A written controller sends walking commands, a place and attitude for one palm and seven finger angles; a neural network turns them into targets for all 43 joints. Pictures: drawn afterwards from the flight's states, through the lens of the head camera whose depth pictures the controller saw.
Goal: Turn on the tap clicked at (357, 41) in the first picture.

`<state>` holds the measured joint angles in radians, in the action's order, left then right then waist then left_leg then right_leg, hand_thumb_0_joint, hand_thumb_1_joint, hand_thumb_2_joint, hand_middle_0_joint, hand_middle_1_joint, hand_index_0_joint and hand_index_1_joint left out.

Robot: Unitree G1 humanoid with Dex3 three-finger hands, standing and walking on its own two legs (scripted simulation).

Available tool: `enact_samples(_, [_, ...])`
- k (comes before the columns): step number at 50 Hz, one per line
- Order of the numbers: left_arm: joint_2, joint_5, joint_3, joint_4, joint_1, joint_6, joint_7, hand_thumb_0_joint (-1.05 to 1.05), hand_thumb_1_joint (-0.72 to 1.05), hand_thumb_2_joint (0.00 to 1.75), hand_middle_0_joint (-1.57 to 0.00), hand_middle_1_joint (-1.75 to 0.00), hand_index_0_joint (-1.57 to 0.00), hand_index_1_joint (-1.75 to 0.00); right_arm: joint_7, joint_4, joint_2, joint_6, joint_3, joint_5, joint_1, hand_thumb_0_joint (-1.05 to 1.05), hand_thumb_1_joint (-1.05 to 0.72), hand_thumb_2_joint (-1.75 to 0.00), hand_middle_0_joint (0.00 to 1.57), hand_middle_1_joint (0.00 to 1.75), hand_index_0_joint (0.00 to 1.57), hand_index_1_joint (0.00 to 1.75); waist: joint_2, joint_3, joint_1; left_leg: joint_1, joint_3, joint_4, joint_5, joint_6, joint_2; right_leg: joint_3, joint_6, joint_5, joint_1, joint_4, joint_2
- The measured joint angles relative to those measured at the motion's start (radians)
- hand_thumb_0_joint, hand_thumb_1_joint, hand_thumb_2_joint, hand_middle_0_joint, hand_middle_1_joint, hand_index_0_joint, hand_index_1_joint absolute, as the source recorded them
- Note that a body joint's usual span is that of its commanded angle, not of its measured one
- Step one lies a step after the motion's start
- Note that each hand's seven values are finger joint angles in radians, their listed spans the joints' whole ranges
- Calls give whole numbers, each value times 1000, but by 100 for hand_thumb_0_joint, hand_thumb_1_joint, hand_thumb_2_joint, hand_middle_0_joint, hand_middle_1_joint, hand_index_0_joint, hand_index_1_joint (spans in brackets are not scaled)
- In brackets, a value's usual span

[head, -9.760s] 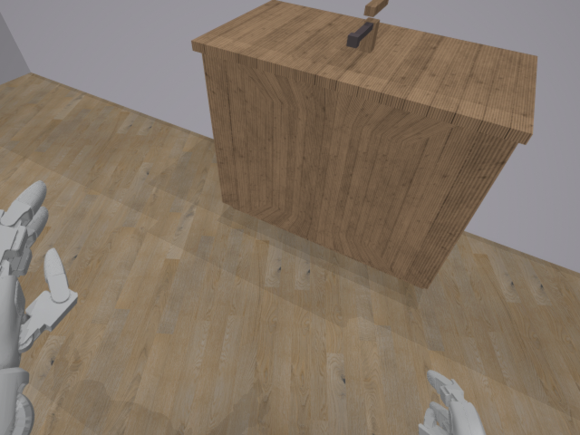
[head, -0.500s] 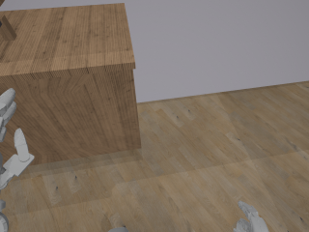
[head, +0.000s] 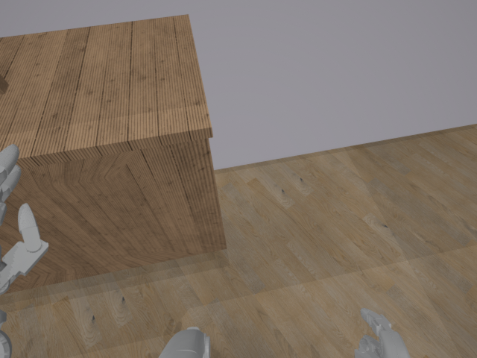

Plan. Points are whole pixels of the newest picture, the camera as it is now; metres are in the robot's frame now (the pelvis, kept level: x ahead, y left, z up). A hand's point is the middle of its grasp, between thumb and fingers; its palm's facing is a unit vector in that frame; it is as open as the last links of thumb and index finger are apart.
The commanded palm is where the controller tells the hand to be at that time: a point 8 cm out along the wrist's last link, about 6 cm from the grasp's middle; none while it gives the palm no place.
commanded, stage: take the last steps up to it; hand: left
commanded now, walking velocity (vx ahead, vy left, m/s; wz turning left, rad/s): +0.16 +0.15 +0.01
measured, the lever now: out of the picture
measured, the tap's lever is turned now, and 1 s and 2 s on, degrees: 0 0 0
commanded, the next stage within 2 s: come to a stop and stand still in 0.04 s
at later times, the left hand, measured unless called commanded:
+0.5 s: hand (38, 186) +0.29 +0.27 +0.18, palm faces +0.33 -0.81 -0.49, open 7.5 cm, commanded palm +0.24 +0.31 +0.18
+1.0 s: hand (5, 217) +0.26 +0.31 +0.16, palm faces +0.29 -0.87 -0.40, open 7.5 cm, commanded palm +0.20 +0.35 +0.18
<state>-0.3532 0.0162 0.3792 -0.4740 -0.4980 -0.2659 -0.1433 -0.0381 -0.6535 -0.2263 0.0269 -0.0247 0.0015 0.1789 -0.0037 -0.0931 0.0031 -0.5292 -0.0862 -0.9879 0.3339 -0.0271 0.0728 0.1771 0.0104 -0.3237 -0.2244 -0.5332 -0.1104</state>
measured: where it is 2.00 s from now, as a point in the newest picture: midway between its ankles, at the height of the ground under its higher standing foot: outside the picture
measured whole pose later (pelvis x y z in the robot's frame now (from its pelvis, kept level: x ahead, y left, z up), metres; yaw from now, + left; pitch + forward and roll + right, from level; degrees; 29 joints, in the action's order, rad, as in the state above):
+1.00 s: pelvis +0.02 +0.08 +0.00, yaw -4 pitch -2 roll +0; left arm -0.38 0.03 0.33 -0.42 -0.42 -0.27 -0.09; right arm -0.02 -0.55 -0.21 0.16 0.00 -0.01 0.26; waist 0.03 -0.06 -0.02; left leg -0.24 -0.10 -0.50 0.24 0.06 -0.02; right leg 0.06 0.02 -0.21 -0.30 -0.50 -0.02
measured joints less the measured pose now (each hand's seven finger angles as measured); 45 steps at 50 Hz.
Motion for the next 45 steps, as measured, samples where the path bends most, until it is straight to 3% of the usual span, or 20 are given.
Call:
enact_samples(4, [-7, -10, -15, -84, -24, 4, -11, 2, 88, 90, -21, -30, -21, -30, -7, 36, -22, 11, -25, 5, 12, 1, -91, -90, 20, 30, 20, 30, 39, -21, -8, 72, -45, 287, -59, 8, 3, -13, -35, -27, 30, -6, -33])
enact_samples(7, [-30, -12, 0, -145, -24, -8, -18, 2, 88, 90, -21, -30, -21, -30, -19, 69, -40, 22, -43, 3, 16, 1, -91, -90, 20, 30, 20, 30, 35, -12, -13, 163, -70, 459, -195, 25, -5, -32, -60, -93, 8, -118, -45])
enact_samples(8, [-48, -10, 11, -144, 1, -15, -20, 2, 88, 90, -21, -30, -21, -30, -24, 70, -28, 26, -54, 0, 4, 1, -91, -90, 20, 30, 20, 30, 46, -17, -11, 154, -78, 422, -196, 36, -12, -59, -54, -144, -25, -216, -51])
enact_samples(10, [-78, -5, 28, -97, 55, -26, -20, 2, 88, 90, -21, -30, -21, -30, -26, 65, 6, 28, -53, -4, -21, 1, -91, -90, 20, 30, 20, 30, 60, -17, -5, 144, -84, 362, -120, 50, -17, -118, -39, -229, -104, -429, -18])
enact_samples(12, [-91, 6, 45, -61, 83, -8, -16, 2, 88, 90, -21, -30, -21, -30, -18, 64, 42, 27, -31, -5, -36, 1, -91, -90, 20, 30, 20, 30, 60, -7, 8, 150, -78, 368, -90, 54, -14, -125, -38, -228, -162, -533, 22])
enact_samples(14, [-88, 17, 52, -67, 81, 17, -13, 2, 88, 90, -21, -30, -21, -30, -7, 70, 74, 33, -1, -4, -39, 1, -91, -90, 20, 30, 20, 30, 59, -3, 13, 170, -77, 401, -102, 42, -8, -110, -38, -186, -183, -498, 46])
enact_samples(21, [-67, 34, 20, -146, -16, 56, 0, 2, 89, 90, -21, -30, -20, -30, 14, 99, 124, 71, 74, 6, 4, 1, -90, -90, 20, 30, 21, 30, 20, 0, -7, 218, -86, 450, -107, 31, 12, -62, -33, -30, -87, -71, 105])
enact_samples(23, [-65, 31, 15, -124, -12, 63, 6, 2, 89, 90, -21, -30, -21, -30, 10, 92, 117, 66, 80, 5, 8, 1, -90, -90, 21, 30, 21, 30, -5, -4, -13, 220, -79, 426, -92, 22, 23, -54, 4, 72, -53, -7, 119])
enact_samples(25, [-51, 34, 7, -90, 0, 76, 11, 2, 88, 90, -21, -30, -21, -30, 5, 76, 101, 54, 80, 0, 9, 1, -90, -90, 21, 30, 21, 30, -35, 5, -14, 216, -67, 411, -83, 13, 37, -43, 46, 72, -43, 1, 135])
enact_samples(28, [-18, 38, -11, -46, 8, 95, 7, 2, 88, 90, -21, -30, -21, -30, -1, 56, 70, 39, 70, -7, 13, 1, -90, -90, 21, 30, 21, 30, -38, 31, -16, 188, -6, 312, 21, -5, 0, -52, 65, 52, -59, -13, 131])
enact_samples(32, [6, 25, -35, -25, 20, 112, -3, 2, 88, 90, -21, -30, -21, -30, -22, 40, 30, 19, 55, -6, 8, 1, -90, -90, 21, 30, 21, 30, -9, 41, -1, 184, 39, 216, 100, -6, -48, -58, 63, 61, -62, -7, 112])
enact_samples(35, [-1, 18, -43, -47, 17, 109, -9, 2, 88, 90, -21, -30, -21, -30, -37, 48, 4, 7, 40, -2, 10, 1, -90, -90, 20, 30, 21, 30, 6, 41, 14, 231, 44, 318, 48, -2, -50, -47, 57, 70, -64, -3, 110])
enact_samples(37, [-92, -28, -3, 0, 150, 73, 34, 2, 88, 90, -22, -30, -21, -30, -43, 51, 3, 60, -1, 11, 42, 1, -91, -90, 20, 30, 20, 30, 24, 29, -34, 245, 45, 389, -39, 7, -51, -41, 54, 76, -87, -14, 115])
enact_samples(39, [-140, -9, 56, 103, 284, 30, 39, 2, 88, 90, -22, -30, -22, -30, -27, 41, -1, 84, -12, -3, 39, 1, -91, -90, 20, 30, 20, 30, 50, 10, -52, 260, 42, 432, -38, 36, -61, -48, 53, 89, -100, -20, 110])
enact_samples(42, [-101, 29, 100, 141, 298, 23, 14, 2, 88, 90, -21, -30, -21, -30, 9, 67, -19, 103, -6, -12, 31, 1, -91, -90, 20, 30, 20, 30, 48, -1, -36, 279, 14, 461, -69, 48, -70, -76, 36, 128, -86, 16, 104])
enact_samples(45, [-42, 37, 42, 79, 187, 13, 17, 2, 89, 90, -20, -30, -20, -30, 30, 98, -24, 123, -2, -16, 43, 1, -91, -90, 20, 30, 20, 30, 33, 10, -17, 287, -8, 473, -80, 66, -82, -98, 18, 145, -85, 24, 94])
